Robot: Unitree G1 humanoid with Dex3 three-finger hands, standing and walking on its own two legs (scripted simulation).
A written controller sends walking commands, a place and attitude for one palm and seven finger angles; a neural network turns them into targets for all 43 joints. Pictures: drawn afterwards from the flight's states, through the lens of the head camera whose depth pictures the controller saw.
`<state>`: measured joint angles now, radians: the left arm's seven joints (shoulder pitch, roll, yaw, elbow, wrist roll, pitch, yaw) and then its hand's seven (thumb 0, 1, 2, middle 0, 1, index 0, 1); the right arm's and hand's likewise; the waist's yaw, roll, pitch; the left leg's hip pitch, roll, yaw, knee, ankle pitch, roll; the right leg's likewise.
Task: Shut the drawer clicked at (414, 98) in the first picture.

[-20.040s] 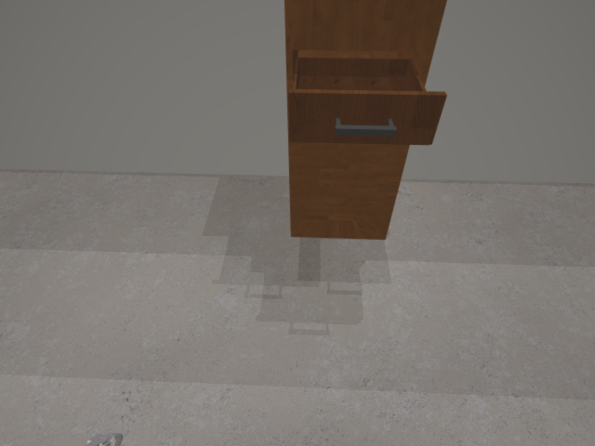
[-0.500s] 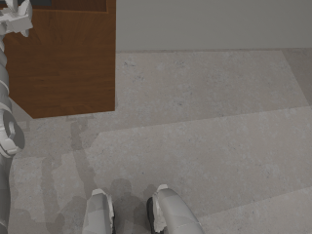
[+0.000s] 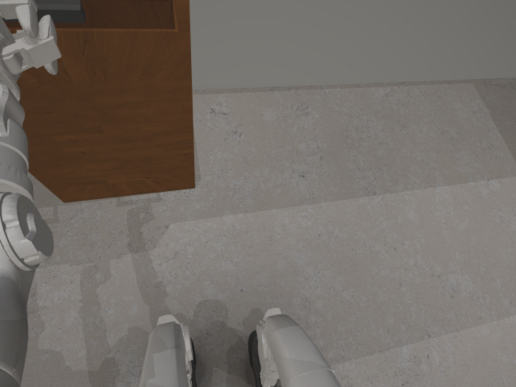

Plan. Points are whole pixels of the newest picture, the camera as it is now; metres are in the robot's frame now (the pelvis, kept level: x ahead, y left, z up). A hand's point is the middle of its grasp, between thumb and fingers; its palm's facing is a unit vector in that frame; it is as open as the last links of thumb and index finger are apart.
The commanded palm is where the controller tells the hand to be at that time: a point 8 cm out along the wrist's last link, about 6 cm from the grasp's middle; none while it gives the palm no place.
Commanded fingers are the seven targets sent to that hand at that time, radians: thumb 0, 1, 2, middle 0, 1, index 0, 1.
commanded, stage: pull the fist back off the drawer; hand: left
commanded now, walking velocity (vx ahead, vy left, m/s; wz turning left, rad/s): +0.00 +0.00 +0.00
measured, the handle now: out of the picture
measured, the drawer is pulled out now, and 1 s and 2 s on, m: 0.00 0.00 0.00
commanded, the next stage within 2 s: draw the hand back to the body in 0.26 s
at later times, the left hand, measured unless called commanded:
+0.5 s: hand (40, 48) +0.54 +0.20 +0.11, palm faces +0.04 -1.00 -0.03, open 3.3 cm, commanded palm +0.49 +0.24 +0.12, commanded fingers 0.00 0.90 0.90 -1.40 -1.60 -1.40 -1.60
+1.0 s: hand out of the picture +0.38 +0.22 +0.18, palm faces +0.18 -0.97 -0.19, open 3.3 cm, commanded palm +0.34 +0.27 +0.20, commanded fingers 0.00 0.90 0.90 -1.40 -1.60 -1.40 -1.60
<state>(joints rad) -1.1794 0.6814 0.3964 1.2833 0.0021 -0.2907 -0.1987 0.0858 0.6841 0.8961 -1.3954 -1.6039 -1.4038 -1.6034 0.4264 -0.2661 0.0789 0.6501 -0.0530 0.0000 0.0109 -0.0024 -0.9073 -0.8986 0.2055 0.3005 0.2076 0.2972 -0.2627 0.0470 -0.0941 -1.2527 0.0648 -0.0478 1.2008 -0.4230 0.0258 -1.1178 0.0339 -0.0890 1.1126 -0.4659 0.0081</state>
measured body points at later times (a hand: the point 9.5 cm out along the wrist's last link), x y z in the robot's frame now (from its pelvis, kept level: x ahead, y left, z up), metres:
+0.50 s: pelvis +0.05 +0.00 +0.03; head +0.18 +0.02 +0.47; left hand +0.54 +0.26 +0.12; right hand +0.05 -0.27 -0.07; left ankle +0.06 +0.10 -0.63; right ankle +0.03 -0.13 -0.63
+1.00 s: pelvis +0.06 -0.01 +0.08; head +0.06 -0.01 +0.53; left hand +0.36 +0.27 +0.19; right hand +0.23 -0.24 +0.00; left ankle +0.06 +0.10 -0.63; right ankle +0.03 -0.14 -0.63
